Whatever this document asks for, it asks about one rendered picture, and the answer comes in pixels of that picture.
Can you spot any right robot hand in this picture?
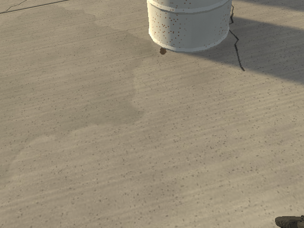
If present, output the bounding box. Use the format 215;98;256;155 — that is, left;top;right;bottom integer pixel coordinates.
275;215;304;228

